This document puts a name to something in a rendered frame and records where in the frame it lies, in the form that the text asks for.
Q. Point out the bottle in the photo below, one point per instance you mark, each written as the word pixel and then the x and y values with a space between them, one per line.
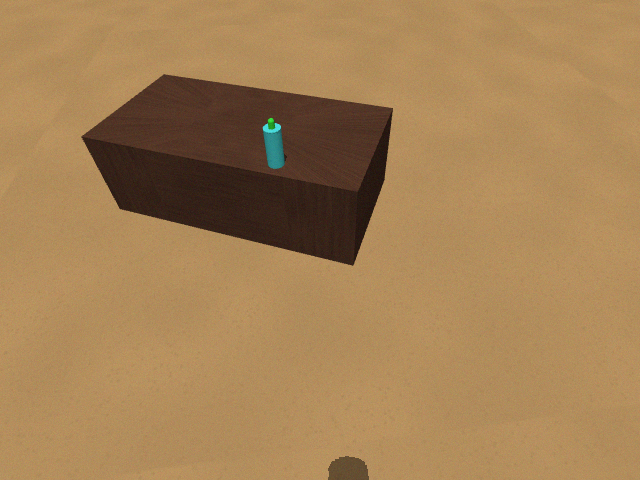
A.
pixel 273 144

